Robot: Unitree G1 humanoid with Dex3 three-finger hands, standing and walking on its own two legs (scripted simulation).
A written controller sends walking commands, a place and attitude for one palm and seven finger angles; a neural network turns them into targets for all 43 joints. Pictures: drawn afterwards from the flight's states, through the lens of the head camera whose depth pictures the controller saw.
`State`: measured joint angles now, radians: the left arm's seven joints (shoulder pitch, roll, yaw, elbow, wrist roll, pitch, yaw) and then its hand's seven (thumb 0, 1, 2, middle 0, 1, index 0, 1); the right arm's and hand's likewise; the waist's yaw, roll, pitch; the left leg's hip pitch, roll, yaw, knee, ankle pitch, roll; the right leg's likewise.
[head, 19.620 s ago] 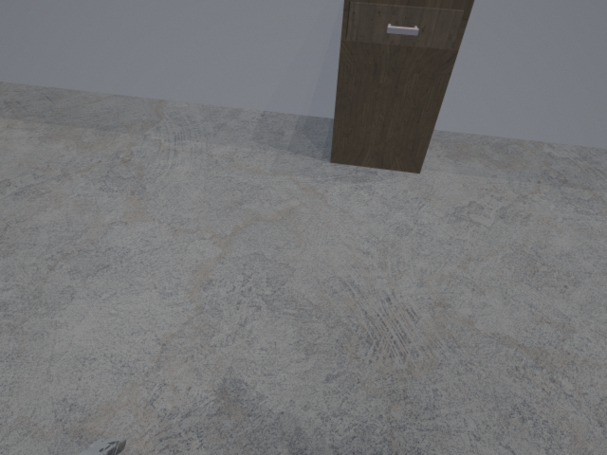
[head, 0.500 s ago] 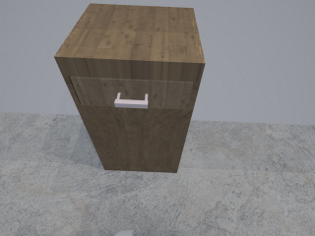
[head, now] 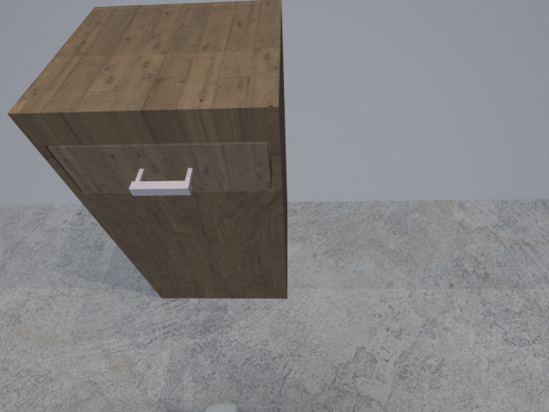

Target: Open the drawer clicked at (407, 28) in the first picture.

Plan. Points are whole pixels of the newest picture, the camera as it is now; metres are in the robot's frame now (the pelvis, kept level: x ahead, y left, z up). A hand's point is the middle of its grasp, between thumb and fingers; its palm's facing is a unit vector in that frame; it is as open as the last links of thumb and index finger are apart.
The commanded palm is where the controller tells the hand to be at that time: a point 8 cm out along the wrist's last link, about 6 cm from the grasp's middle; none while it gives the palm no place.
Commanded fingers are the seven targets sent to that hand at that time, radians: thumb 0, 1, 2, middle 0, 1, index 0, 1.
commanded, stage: come to a stop and stand still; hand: left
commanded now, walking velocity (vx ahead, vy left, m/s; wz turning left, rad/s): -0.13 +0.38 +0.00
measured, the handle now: (163, 180) +0.54 +0.28 -0.04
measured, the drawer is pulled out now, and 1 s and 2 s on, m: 0.00 0.00 0.00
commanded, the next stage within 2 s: look again from close up in 0.88 s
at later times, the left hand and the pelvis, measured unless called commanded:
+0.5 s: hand out of the picture -0.02 +0.27 -0.18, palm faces +0.05 -0.95 -0.32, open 16.5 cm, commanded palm none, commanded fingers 0.00 -0.50 0.30 -0.15 -0.30 -0.15 -0.30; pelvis -0.01 +0.05 -0.01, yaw +1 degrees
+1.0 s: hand out of the picture -0.02 +0.27 -0.16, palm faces -0.05 -0.96 -0.27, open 16.7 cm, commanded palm none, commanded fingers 0.00 -0.50 0.30 -0.15 -0.30 -0.15 -0.30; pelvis +0.00 +0.06 +0.00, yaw +0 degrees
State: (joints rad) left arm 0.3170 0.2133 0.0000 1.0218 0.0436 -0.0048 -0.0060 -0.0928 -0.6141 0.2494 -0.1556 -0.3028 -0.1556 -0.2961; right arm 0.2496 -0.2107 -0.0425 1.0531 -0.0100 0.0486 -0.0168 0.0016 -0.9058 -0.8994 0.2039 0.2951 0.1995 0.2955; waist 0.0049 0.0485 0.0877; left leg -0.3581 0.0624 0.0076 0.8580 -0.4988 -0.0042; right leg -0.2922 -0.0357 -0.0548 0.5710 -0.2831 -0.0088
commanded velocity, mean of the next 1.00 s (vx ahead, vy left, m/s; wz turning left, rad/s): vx -0.02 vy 0.05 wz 0.00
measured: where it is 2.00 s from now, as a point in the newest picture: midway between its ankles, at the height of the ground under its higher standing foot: outside the picture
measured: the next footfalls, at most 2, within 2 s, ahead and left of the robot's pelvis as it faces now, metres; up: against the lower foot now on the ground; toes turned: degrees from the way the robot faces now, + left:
left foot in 0.42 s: +0.05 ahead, +0.16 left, +0.00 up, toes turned +2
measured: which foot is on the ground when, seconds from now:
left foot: up 0.00-0.40, down 0.42-1.00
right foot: down 0.00-1.00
